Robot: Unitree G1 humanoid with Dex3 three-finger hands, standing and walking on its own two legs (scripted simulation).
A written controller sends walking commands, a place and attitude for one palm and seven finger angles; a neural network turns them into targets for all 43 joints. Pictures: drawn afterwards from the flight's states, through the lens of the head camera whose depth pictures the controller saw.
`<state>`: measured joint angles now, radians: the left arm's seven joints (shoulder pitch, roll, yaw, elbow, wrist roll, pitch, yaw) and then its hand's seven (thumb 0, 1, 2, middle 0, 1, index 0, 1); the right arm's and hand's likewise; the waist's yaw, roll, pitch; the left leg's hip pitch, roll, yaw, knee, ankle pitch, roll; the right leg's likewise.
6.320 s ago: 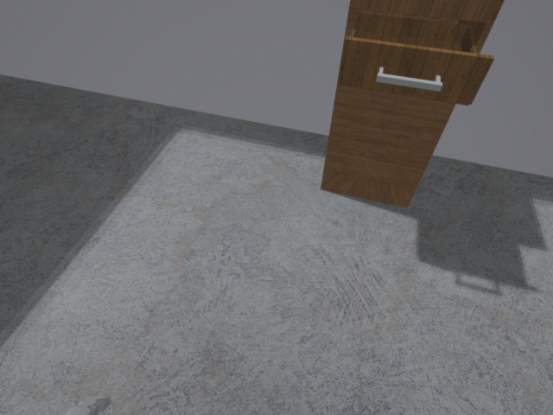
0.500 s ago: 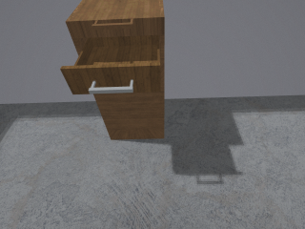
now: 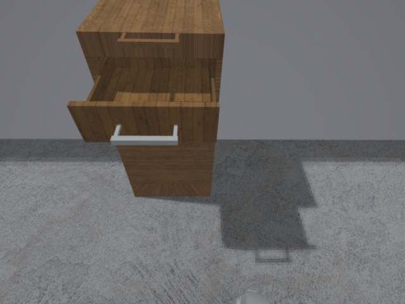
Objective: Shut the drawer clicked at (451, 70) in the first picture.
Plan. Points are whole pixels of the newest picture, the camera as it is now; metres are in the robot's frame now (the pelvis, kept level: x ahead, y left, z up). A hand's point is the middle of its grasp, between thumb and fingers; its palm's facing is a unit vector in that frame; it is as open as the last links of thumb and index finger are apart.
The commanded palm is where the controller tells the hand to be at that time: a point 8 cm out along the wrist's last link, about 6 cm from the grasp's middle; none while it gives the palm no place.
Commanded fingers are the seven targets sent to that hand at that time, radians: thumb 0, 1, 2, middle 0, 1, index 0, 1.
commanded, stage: take the last steps up to it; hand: left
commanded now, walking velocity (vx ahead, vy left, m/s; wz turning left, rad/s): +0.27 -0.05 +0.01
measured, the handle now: (146, 134) +0.52 +0.17 +0.01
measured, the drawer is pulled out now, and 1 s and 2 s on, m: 0.24 0.24 0.24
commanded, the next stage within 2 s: come to a stop and stand still in 0.28 s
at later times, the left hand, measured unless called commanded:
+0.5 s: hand out of the picture +0.15 +0.13 -0.18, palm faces +0.08 -0.98 -0.17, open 7.3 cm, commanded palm none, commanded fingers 0.00 0.90 0.90 -0.20 -0.30 -0.20 -0.30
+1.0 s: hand out of the picture +0.15 +0.12 -0.17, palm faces +0.05 -0.96 -0.27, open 7.4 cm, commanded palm none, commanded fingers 0.00 0.90 0.90 -0.20 -0.30 -0.20 -0.30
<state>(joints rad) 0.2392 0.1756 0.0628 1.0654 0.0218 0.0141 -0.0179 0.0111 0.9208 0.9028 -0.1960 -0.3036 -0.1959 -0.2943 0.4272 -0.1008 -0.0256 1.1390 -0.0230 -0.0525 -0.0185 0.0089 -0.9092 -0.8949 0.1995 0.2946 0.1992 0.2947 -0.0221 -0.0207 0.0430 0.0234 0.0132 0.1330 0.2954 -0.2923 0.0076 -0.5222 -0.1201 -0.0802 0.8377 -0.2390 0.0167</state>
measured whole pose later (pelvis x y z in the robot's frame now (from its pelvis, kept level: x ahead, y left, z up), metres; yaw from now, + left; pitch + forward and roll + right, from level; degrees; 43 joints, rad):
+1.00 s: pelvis +0.13 -0.07 -0.01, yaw -1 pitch -2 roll +2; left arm 0.29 0.16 0.03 1.04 0.03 0.02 0.03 0.00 0.91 0.90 -0.20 -0.30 -0.20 -0.29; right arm 0.20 -0.21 -0.06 1.06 -0.02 0.07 0.00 0.01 -0.91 -0.90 0.20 0.29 0.20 0.29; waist 0.02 0.04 0.01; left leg -0.40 0.04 0.04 0.71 -0.33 -0.02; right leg -0.20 -0.05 -0.05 0.54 -0.31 -0.01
